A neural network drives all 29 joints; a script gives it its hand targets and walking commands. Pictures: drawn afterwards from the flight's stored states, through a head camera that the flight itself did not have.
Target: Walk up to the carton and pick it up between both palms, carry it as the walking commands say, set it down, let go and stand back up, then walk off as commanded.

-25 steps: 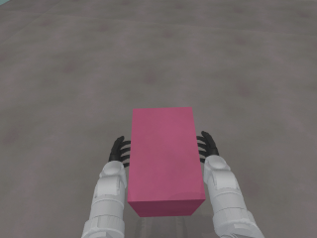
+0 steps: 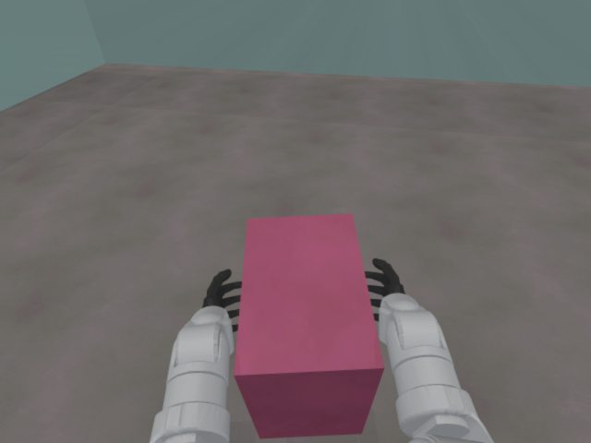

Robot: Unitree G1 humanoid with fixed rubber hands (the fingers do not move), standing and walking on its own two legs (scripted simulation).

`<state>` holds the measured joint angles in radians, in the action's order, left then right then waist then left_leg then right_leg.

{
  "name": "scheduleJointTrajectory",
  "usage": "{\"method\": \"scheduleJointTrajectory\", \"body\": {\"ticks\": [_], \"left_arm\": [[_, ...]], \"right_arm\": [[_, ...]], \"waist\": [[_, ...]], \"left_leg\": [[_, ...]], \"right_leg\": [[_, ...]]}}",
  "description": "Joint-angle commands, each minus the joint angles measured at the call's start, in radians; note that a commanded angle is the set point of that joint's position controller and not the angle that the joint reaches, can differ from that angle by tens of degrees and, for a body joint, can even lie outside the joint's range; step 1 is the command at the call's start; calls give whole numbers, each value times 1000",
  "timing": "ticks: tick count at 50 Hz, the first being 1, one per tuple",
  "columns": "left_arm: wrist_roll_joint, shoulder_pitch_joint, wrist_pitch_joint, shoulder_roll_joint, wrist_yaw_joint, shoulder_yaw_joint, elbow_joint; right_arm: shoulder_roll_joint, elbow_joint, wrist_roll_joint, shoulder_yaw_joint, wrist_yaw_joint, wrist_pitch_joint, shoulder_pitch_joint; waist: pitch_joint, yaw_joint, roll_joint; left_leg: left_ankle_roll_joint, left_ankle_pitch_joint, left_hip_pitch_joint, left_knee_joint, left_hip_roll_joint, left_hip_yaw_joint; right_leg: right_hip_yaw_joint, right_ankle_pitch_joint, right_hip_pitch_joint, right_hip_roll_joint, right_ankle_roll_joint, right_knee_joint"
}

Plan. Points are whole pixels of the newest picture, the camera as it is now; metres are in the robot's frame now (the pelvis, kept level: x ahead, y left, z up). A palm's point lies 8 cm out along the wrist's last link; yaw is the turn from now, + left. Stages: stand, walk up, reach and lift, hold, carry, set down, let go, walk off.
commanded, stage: reach and lift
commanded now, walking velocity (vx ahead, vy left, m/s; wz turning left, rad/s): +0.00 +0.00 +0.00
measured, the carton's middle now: (305, 327) +0.33 +0.01 -0.02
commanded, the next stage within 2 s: hold in 1.04 s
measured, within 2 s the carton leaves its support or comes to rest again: neither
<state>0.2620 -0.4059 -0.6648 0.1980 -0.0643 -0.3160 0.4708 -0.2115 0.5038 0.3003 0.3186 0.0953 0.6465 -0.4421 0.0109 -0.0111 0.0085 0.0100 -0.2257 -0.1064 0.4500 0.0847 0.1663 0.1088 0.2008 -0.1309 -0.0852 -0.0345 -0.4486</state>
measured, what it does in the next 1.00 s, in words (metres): stands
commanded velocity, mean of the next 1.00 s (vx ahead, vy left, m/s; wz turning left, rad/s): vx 0.00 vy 0.00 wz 0.00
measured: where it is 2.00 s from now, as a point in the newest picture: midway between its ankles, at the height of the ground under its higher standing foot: outside the picture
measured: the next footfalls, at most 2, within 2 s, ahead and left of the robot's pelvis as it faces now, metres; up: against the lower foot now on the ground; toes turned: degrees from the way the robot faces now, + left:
none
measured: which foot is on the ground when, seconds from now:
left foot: down 0.00-1.00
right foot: down 0.00-1.00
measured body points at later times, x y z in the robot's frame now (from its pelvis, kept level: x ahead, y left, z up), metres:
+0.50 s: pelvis +0.00 +0.01 +0.00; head -0.05 +0.01 +0.45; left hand +0.32 +0.12 +0.04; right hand +0.32 -0.14 +0.04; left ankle +0.02 +0.12 -0.74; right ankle +0.03 -0.10 -0.74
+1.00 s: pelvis +0.01 +0.01 +0.00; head -0.05 +0.01 +0.45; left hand +0.32 +0.12 +0.04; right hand +0.31 -0.14 +0.05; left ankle +0.02 +0.12 -0.74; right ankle +0.03 -0.10 -0.74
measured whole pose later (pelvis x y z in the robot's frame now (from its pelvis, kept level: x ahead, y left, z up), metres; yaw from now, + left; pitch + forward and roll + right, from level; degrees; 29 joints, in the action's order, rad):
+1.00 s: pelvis +0.01 +0.01 +0.00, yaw -1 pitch -7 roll +0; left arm 0.24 -0.36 -0.72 0.18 -0.07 -0.23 0.43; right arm -0.19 0.42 0.28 0.25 0.09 0.73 -0.38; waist 0.02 0.02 0.00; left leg 0.02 -0.23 -0.06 0.43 0.08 0.13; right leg 0.12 0.20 -0.09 -0.08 -0.02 -0.43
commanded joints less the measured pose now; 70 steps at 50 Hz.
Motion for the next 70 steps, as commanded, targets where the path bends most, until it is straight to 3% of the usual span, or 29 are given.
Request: {"method": "scheduleJointTrajectory", "body": {"ticks": [1, 3, 4, 7, 8, 10, 11, 12, 17, 18, 20, 27, 30, 31, 33, 36, 38, 42, 45, 46, 49, 52, 53, 54, 64, 67, 68, 70], "left_arm": [[-206, -586, 2, 1076, 213, 498, 19], [-208, -610, 0, 1072, 211, 496, 15], [-197, -608, -1, 1063, 209, 479, 26], [-202, -628, -7, 1068, 208, 476, 42], [-185, -617, -9, 1071, 204, 466, 53], [-190, -630, -10, 1075, 202, 461, 65], [-198, -626, -7, 1085, 202, 475, 50], [-215, -679, 2, 1086, 205, 492, 25], [-191, -652, -2, 1077, 201, 475, 63], [-198, -644, 1, 1074, 199, 480, 61], [-195, -650, -3, 1062, 198, 473, 54], [-213, -582, -4, 1071, 201, 512, 7], [-208, -528, -11, 1062, 205, 504, 13], [-214, -525, -14, 1072, 207, 513, 18], [-227, -501, -16, 1081, 206, 540, -13], [-249, -509, -13, 1086, 212, 571, -64], [-245, -516, -19, 1086, 214, 562, -47], [-249, -508, -19, 1096, 218, 575, -64], [-255, -471, -17, 1102, 220, 571, -55], [-252, -481, -19, 1083, 220, 579, -87], [-238, -471, -26, 1078, 219, 555, -69], [-246, -470, -28, 1091, 221, 562, -72], [-237, -443, -29, 1072, 219, 543, -59], [-247, -468, -28, 1082, 220, 557, -75], [-238, -552, -17, 1071, 233, 523, -27], [-241, -572, -17, 1061, 235, 529, -29], [-234, -557, -17, 1068, 233, 521, -15], [-245, -593, -18, 1080, 235, 534, -19]], "right_arm": [[-1007, 13, -254, -521, -277, -10, -593], [-1022, 24, -247, -508, -276, -3, -601], [-1008, 33, -247, -505, -278, -1, -617], [-1007, 46, -240, -484, -274, 4, -626], [-1006, 33, -249, -488, -279, 2, -654], [-998, 57, -237, -469, -277, 9, -632], [-1002, 36, -252, -477, -274, 5, -645], [-1009, 30, -251, -490, -276, 2, -652], [-1004, 31, -253, -482, -271, 8, -661], [-1008, 30, -254, -488, -269, 13, -657], [-1005, 60, -244, -472, -271, 25, -610], [-1021, -33, -272, -538, -265, 28, -568], [-1031, -49, -278, -555, -265, 37, -547], [-1012, -49, -273, -547, -266, 34, -533], [-1025, -74, -285, -581, -268, 37, -500], [-1027, -88, -291, -577, -269, 36, -464], [-1022, -72, -280, -568, -268, 39, -461], [-1034, -96, -288, -573, -273, 38, -469], [-1033, -110, -293, -596, -275, 43, -439], [-1035, -109, -292, -590, -274, 44, -421], [-1045, -102, -295, -577, -276, 51, -449], [-1036, -109, -299, -579, -281, 50, -441], [-1039, -93, -293, -568, -281, 57, -419], [-1045, -98, -298, -571, -280, 51, -430], [-1062, -64, -293, -551, -279, 43, -542], [-1059, -27, -277, -526, -277, 44, -498], [-1060, -46, -286, -535, -278, 41, -540], [-1058, -17, -271, -518, -276, 39, -517]], "waist": [[216, 10, -3], [225, 12, -10], [210, -4, -4], [205, 17, 1], [220, -1, 13], [209, 19, -20], [219, 22, 11], [253, 31, -11], [221, 24, 12], [241, 27, -16], [224, 27, -12], [254, 15, 1], [232, 10, -22], [235, 22, -15], [276, 18, -27], [268, 33, 3], [253, 38, -12], [286, 33, 9], [284, 30, -23], [281, 30, -11], [233, 27, -8], [240, 25, 12], [225, 27, -17], [229, 26, 2], [217, 14, -24], [185, 25, -26], [220, 11, -10], [216, 25, -13]], "left_leg": [[-12, 52, -18, -74, -19, -36], [-11, 51, -12, -64, -19, -42], [-9, 31, -34, -67, -21, -44], [-12, 19, -25, -66, -22, -46], [-13, 16, -21, -68, -24, -45], [-10, 11, -23, -66, -29, -39], [-12, 3, -30, -65, -24, -48], [-10, 27, -15, -54, -27, -41], [-10, -14, -33, -60, -21, -48], [-6, 8, -11, -60, -30, -45], [-4, 11, -25, -68, -34, -42], [-6, 123, 0, -64, -29, -40], [-5, 121, 15, -65, -27, -46], [-4, 139, 29, -70, -32, -36], [-5, 199, 47, -64, -32, -37], [-7, 206, 42, -71, -33, -33], [-5, 173, 53, -69, -33, -30], [-6, 167, 30, -69, -33, -30], [-3, 215, 50, -70, -32, -27], [-6, 221, 52, -69, -35, -27], [-2, 145, 17, -78, -28, -36], [-1, 159, 12, -77, -36, -26], [3, 172, 31, -78, -40, -25], [-2, 163, 30, -77, -34, -35], [11, 4, -20, -68, -35, -37], [9, 24, -16, -66, -38, -36], [8, 24, -3, -63, -39, -43], [8, 7, -10, -68, -42, -36]], "right_leg": [[1, -52, 115, 42, 23, 63], [5, -49, 113, 39, 23, 59], [8, -23, 113, 43, 20, 61], [7, -17, 100, 40, 19, 60], [8, -18, 111, 39, 20, 56], [5, -9, 86, 38, 18, 53], [7, -7, 107, 39, 17, 49], [11, -26, 96, 38, 17, 46], [10, 0, 94, 46, 23, 46], [7, -13, 84, 41, 25, 43], [5, -22, 93, 38, 24, 45], [14, -133, 134, 40, 31, 46], [18, -136, 123, 44, 39, 56], [15, -140, 111, 40, 32, 55], [12, -206, 142, 30, 36, 49], [12, -213, 148, 34, 33, 49], [18, -169, 124, 34, 31, 59], [17, -186, 161, 35, 30, 45], [14, -220, 163, 27, 31, 51], [16, -227, 160, 31, 33, 52], [16, -167, 154, 33, 37, 59], [17, -169, 157, 34, 30, 51], [17, -174, 141, 37, 33, 57], [15, -168, 139, 34, 32, 55], [13, 1, 114, 39, 30, 48], [11, -10, 85, 44, 28, 50], [9, -10, 98, 41, 29, 44], [9, 4, 100, 39, 22, 44]]}}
